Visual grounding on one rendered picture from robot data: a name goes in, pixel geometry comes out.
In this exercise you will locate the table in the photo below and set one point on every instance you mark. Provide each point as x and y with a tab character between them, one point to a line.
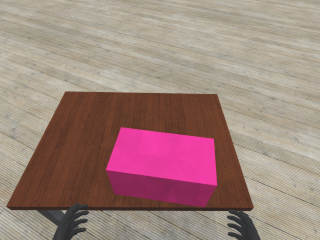
69	163

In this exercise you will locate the robot left hand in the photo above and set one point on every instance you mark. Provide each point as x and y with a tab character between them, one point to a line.
65	230

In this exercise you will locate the carton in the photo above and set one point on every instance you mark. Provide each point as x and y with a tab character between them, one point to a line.
163	166

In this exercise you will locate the robot right hand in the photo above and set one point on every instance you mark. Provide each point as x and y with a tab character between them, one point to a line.
248	230

